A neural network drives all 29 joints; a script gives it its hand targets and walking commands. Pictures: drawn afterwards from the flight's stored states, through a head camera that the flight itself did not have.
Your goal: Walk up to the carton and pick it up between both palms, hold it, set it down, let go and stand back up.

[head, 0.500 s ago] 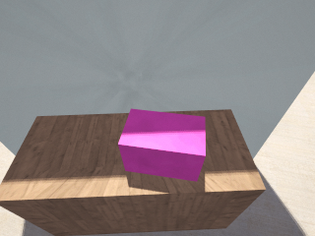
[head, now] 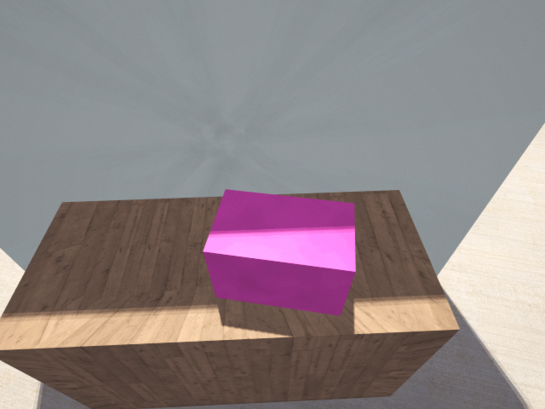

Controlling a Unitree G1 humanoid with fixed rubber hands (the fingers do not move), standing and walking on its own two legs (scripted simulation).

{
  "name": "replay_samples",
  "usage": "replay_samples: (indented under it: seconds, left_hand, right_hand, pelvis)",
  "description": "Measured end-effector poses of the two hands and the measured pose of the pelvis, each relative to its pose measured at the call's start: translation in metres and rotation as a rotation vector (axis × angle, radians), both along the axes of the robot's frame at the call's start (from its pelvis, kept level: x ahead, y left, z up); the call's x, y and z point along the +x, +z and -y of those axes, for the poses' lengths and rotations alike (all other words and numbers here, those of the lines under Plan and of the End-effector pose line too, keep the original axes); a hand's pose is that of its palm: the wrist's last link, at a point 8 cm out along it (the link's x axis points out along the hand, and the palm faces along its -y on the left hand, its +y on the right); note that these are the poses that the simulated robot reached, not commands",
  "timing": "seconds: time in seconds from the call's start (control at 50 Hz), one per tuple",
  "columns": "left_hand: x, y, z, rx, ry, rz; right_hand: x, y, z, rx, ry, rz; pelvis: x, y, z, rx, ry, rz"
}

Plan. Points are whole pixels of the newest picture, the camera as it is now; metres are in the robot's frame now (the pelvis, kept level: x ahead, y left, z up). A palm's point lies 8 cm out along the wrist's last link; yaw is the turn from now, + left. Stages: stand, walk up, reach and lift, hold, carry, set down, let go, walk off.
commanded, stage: stand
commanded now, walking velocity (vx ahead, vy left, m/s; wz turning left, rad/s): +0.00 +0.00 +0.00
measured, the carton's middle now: (282, 252) +0.46 -0.01 -0.12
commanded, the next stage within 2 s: walk up in 0.74 s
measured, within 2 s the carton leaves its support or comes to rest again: neither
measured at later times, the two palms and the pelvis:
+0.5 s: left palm out of the picture -0.02 +0.22 -0.14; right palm out of the picture -0.02 -0.22 -0.15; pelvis +0.00 +0.00 +0.00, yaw +0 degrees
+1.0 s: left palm out of the picture -0.02 +0.22 -0.15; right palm out of the picture -0.02 -0.22 -0.15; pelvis +0.00 +0.00 +0.00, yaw +0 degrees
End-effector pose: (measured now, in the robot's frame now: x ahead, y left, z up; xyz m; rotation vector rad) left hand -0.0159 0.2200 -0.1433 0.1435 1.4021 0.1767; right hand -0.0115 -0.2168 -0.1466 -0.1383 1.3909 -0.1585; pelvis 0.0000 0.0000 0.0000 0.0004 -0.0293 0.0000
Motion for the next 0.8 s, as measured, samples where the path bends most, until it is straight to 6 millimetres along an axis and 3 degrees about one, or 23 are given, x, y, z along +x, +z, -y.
replay_samples:
  seconds: [0.8]
  left_hand:
    - [-0.0051,0.0,0.001,-0.002,-0.002,-0.012]
  right_hand:
    - [-0.0094,-0.0003,-0.0011,0.002,-0.013,-0.016]
  pelvis:
    - [-0.0021,0.0003,-0.0003,0.001,-0.005,0.002]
